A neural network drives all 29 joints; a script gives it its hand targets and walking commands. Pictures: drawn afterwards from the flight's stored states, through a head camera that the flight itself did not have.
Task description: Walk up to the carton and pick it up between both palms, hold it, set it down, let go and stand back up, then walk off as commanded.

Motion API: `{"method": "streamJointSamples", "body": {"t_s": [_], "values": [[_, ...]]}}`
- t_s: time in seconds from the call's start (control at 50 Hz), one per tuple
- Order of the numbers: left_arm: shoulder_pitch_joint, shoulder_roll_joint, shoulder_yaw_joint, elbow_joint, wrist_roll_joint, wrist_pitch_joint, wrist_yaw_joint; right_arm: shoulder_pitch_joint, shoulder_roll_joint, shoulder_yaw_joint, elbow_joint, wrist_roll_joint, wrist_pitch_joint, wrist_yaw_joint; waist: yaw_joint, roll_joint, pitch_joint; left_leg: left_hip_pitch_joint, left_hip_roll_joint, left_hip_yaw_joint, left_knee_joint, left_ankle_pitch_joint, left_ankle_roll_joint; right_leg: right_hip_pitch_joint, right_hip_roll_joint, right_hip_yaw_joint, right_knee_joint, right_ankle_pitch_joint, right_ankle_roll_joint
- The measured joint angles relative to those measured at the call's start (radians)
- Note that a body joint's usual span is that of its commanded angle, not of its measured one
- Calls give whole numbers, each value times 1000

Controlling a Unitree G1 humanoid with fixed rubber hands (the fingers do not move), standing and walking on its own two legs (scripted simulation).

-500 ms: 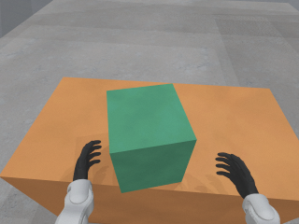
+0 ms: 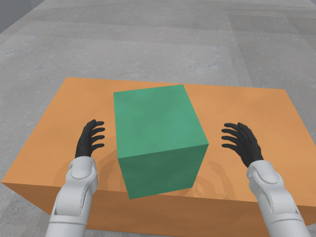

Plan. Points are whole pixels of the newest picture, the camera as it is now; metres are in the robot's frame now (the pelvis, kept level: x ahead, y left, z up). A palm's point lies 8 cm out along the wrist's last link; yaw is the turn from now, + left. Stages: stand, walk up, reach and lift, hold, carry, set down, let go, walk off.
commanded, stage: reach and lift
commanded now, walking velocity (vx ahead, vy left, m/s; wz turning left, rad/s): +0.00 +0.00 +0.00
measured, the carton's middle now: (155, 143) +0.38 +0.02 -0.01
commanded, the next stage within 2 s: none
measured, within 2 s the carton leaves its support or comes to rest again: neither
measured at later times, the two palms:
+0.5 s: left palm (86, 122) +0.35 +0.18 +0.13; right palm (249, 120) +0.37 -0.21 +0.12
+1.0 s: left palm (89, 109) +0.39 +0.18 +0.13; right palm (246, 105) +0.40 -0.21 +0.14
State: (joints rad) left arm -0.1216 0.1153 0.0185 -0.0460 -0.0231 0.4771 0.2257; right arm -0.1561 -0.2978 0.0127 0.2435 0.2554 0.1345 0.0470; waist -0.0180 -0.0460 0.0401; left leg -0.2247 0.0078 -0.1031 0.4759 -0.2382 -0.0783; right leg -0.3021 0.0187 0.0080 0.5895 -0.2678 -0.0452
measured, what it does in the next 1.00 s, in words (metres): stands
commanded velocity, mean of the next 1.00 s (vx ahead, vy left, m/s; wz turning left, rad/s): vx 0.00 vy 0.00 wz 0.00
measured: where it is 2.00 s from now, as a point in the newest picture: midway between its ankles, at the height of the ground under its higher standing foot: outside the picture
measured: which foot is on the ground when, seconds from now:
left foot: down 0.00-1.00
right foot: down 0.00-1.00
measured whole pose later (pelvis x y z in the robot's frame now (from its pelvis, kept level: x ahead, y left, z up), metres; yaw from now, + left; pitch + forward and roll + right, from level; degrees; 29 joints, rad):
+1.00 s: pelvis +0.00 +0.00 +0.00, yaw +0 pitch -1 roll +2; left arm -0.72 0.14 0.14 0.57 -0.06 0.55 0.26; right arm -0.78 -0.34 0.01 0.81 0.32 0.30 0.01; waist 0.00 -0.03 0.01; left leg -0.23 0.01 -0.10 0.48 -0.23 -0.08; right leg -0.31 0.02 0.01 0.59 -0.26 -0.05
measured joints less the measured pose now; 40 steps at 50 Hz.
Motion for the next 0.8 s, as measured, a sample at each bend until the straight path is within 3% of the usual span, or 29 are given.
{"method": "streamJointSamples", "body": {"t_s": [0.12,0.34,0.5,0.8], "values": [[-131,0,33,61,-16,97,7,-115,-3,0,56,3,88,-11,0,14,16,0,3,0,0,6,3,0,3,0,0,8,0],[-278,0,83,129,-27,177,23,-278,-30,0,121,26,162,-27,0,20,11,1,4,0,0,7,-1,0,4,0,0,9,0],[-352,0,107,170,-28,195,23,-371,-42,0,190,55,180,-34,3,20,-1,0,4,0,0,7,-3,0,4,0,-1,9,0],[-549,17,123,447,-31,155,46,-568,-44,0,412,63,192,-35,13,20,-27,-2,4,0,0,7,-3,-2,4,0,-1,9,0]]}}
